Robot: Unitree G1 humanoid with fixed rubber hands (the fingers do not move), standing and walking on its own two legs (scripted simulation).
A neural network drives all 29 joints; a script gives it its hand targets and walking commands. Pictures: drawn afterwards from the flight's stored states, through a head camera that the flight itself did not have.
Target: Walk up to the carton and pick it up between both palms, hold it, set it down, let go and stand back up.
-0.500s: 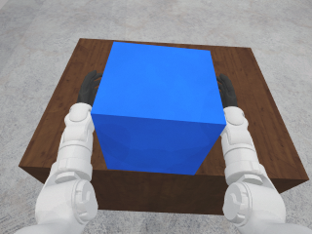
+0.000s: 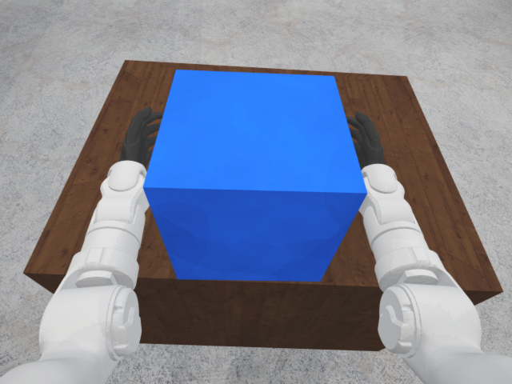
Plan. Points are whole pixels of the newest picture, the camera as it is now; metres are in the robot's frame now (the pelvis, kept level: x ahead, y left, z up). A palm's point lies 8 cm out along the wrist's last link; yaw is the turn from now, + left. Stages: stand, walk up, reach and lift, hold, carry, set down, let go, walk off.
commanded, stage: set down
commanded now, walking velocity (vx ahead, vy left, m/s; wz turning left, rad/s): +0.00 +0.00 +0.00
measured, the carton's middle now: (252, 182) +0.45 +0.03 +0.02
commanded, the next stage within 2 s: none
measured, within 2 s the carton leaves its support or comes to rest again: neither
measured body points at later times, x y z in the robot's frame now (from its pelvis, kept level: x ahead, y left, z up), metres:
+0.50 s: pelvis -0.02 +0.01 -0.02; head +0.05 +0.01 +0.43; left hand +0.45 +0.25 +0.11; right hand +0.45 -0.22 +0.11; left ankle -0.01 +0.12 -0.75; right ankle +0.00 -0.13 -0.75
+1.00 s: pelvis -0.01 +0.00 +0.00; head +0.03 +0.01 +0.44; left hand +0.45 +0.26 +0.15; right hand +0.47 -0.20 +0.16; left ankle -0.01 +0.12 -0.75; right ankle +0.00 -0.13 -0.75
